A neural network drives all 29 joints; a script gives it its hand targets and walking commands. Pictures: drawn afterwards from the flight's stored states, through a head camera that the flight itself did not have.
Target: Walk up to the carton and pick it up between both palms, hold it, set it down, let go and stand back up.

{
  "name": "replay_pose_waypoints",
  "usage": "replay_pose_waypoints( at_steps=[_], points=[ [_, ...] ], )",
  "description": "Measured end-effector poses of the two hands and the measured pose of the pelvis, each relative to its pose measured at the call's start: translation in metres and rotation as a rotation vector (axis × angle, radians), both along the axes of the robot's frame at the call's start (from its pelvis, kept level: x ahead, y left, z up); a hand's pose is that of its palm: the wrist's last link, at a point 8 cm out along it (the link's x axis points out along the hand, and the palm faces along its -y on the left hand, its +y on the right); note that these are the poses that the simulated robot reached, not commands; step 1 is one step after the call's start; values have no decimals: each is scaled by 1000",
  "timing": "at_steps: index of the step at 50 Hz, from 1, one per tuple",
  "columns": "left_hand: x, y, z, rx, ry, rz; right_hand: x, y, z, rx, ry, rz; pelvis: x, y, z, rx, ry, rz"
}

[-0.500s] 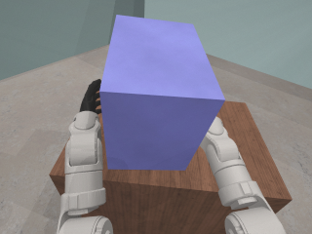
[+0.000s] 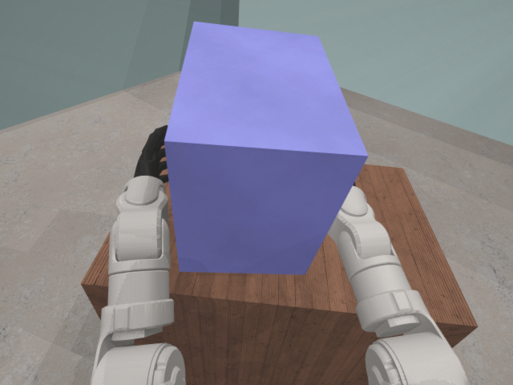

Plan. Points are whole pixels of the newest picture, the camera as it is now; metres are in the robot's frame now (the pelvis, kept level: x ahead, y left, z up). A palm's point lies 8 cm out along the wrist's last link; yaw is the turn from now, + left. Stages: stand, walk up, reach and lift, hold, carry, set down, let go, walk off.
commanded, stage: hold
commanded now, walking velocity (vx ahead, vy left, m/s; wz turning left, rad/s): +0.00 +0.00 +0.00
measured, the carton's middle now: (250, 150) +0.39 -0.01 +0.21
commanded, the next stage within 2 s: none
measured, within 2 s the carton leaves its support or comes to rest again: neither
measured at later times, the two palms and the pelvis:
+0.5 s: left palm (150, 173) +0.37 +0.14 +0.19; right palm (337, 177) +0.37 -0.14 +0.18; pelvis +0.02 +0.00 +0.00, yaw +0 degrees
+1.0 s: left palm (149, 183) +0.37 +0.14 +0.17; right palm (335, 187) +0.36 -0.14 +0.17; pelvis +0.01 +0.01 +0.00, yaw +0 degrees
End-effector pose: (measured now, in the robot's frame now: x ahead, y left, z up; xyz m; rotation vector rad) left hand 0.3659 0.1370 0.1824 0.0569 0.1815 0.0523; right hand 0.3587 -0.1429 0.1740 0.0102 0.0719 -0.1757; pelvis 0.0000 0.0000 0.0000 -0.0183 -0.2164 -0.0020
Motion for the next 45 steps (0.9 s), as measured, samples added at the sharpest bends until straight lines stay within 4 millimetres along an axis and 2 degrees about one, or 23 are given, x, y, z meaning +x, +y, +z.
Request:
replay_pose_waypoints(
  at_steps=[11,22,26,32,40,45],
  points=[
    [4,3,-6,5,13,4,5,3,-6,0,13,5,4,1,0,-3,8,-1],
    [7,2,6,17,-38,6,9,2,6,5,-38,3,15,4,-1,-9,12,-4],
    [8,1,2,19,-16,-2,10,1,3,-6,-13,3,17,5,-1,-10,-10,-2],
    [4,3,-9,2,6,-2,5,3,-8,-11,6,4,18,6,-1,-12,-9,-4],
    [2,5,1,9,-37,7,5,5,0,8,-38,5,15,7,-1,-14,2,-5],
    [3,3,-2,18,-12,5,5,4,-2,-8,-12,4,13,7,-1,-12,-8,-2]
  ],
)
